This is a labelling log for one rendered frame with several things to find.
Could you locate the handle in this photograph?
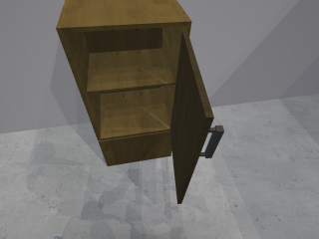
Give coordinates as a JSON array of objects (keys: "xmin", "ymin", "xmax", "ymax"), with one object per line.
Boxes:
[{"xmin": 199, "ymin": 125, "xmax": 224, "ymax": 158}]

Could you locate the cupboard door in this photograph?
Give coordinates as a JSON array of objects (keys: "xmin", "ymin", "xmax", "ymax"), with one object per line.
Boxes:
[{"xmin": 169, "ymin": 30, "xmax": 214, "ymax": 204}]

